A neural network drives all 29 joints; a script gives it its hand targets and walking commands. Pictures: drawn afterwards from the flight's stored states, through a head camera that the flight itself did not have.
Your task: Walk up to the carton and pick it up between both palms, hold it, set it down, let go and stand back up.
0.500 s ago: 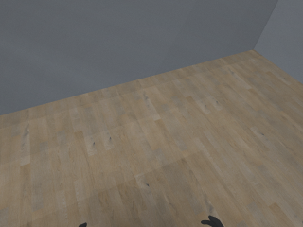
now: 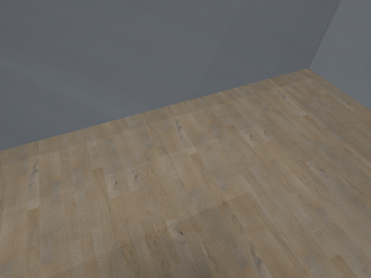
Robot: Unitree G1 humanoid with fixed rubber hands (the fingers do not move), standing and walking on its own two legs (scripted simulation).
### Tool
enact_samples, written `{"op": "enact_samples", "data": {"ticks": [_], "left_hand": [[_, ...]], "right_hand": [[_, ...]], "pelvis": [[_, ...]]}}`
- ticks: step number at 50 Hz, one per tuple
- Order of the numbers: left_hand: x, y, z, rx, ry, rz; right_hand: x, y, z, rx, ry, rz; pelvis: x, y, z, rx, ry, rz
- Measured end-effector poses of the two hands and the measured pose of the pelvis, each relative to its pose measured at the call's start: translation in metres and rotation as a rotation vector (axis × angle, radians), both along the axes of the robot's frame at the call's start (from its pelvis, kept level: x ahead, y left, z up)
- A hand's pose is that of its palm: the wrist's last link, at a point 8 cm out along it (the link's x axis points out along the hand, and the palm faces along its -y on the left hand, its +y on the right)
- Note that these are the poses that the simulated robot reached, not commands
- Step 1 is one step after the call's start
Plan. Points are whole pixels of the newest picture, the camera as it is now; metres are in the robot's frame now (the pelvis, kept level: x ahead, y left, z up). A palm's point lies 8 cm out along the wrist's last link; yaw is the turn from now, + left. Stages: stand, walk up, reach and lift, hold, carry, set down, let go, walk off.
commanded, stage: stand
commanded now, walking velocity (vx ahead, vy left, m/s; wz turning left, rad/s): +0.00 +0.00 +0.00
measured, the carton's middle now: out of the picture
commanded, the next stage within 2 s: walk up in 0.26 s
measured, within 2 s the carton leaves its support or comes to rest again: neither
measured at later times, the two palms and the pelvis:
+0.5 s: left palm out of the picture +0.01 +0.21 -0.14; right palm out of the picture +0.00 -0.21 -0.14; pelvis +0.00 +0.00 +0.01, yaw +2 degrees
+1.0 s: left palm out of the picture -0.04 +0.35 -0.13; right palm out of the picture +0.12 -0.16 -0.12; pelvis -0.07 +0.05 -0.01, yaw +24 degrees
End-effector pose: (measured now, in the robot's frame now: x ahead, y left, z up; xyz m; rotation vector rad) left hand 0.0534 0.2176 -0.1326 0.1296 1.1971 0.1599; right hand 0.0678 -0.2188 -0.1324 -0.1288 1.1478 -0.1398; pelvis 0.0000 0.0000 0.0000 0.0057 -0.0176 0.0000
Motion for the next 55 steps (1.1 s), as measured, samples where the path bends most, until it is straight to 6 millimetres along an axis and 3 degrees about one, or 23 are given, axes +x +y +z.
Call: {"op": "enact_samples", "data": {"ticks": [25,29,34,38,42,49,52,55], "left_hand": [[-0.044,-0.009,-0.007,-0.02,0.158,0.07],[-0.038,0.014,-0.008,0.024,0.065,0.127],[-0.04,0.06,-0.01,0.093,-0.003,0.159],[-0.043,0.104,-0.023,0.12,-0.046,0.164],[-0.047,0.134,-0.025,0.13,-0.079,0.204],[-0.08,0.135,0.005,0.133,-0.156,0.28],[-0.11,0.126,0.012,0.152,-0.151,0.322],[-0.152,0.116,0.022,0.184,-0.113,0.367]], "right_hand": [[-0.067,0.008,-0.008,0.024,0.23,-0.068],[-0.053,-0.007,-0.009,-0.055,0.234,0.044],[-0.009,-0.019,0.001,-0.149,0.155,0.161],[0.025,-0.009,0.009,-0.187,0.043,0.225],[0.037,0.014,0.018,-0.185,-0.015,0.28],[0.053,0.056,0.019,-0.134,-0.038,0.439],[0.062,0.075,0.008,-0.073,-0.058,0.499],[0.065,0.098,0.004,-0.043,-0.049,0.588]], "pelvis": [[0.001,-0.003,0.007,-0.011,-0.015,0.027],[-0.013,0.004,0.0,-0.024,-0.019,0.103],[-0.029,0.02,-0.007,-0.043,-0.032,0.188],[-0.039,0.04,-0.022,-0.036,-0.04,0.247],[-0.049,0.05,-0.024,0.011,-0.035,0.296],[-0.066,0.055,-0.011,0.009,-0.012,0.403],[-0.073,0.055,-0.013,0.006,-0.023,0.449],[-0.08,0.057,-0.009,-0.003,-0.036,0.516]]}}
